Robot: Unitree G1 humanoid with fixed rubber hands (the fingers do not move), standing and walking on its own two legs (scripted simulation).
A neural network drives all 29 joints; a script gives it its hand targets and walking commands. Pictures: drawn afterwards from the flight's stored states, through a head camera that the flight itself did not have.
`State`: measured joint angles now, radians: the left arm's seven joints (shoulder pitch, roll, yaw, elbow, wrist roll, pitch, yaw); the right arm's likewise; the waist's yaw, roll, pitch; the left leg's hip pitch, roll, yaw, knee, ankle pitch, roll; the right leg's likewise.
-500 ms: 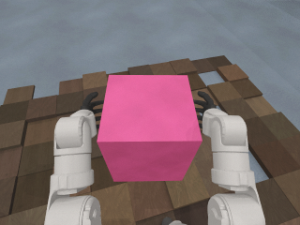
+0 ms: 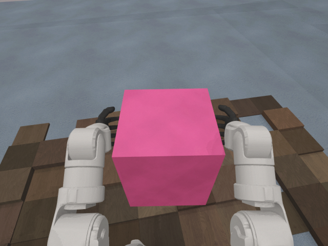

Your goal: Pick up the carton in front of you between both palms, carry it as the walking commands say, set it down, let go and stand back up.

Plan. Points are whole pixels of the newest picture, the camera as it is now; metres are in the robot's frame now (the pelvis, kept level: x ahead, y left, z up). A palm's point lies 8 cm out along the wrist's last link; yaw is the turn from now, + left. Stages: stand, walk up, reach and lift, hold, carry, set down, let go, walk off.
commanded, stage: carry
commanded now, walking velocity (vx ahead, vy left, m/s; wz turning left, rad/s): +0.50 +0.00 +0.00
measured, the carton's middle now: (167, 150) +0.37 +0.01 +0.05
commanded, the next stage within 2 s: none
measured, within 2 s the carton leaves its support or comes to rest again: neither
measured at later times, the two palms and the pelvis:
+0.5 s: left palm (119, 52) +0.63 +0.17 +0.20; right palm (217, 51) +0.62 -0.13 +0.20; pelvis +0.28 +0.02 +0.03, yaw +0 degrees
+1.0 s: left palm (137, 37) +0.94 +0.16 +0.12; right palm (204, 38) +0.92 -0.14 +0.12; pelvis +0.58 +0.02 +0.01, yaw +1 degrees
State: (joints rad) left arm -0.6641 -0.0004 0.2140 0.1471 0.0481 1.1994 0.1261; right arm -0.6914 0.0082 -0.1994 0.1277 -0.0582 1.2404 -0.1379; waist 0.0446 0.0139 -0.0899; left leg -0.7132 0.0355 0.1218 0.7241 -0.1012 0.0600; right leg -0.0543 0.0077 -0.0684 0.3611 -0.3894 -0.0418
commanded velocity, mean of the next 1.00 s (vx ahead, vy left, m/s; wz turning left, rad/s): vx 0.50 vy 0.00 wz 0.00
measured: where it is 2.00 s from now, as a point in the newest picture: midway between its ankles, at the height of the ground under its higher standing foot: (175, 122)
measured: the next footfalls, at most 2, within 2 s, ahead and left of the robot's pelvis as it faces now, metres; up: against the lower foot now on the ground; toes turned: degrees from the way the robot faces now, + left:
left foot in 0.06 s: +0.23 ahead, +0.09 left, +0.02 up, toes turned +6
right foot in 0.56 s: +0.50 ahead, -0.10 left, +0.03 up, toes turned -2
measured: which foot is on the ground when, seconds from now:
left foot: up 0.00-0.04, down 0.06-0.62, up 0.64-0.88, down 0.90-1.00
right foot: down 0.00-0.08, up 0.10-0.54, down 0.56-0.90, up 0.92-1.00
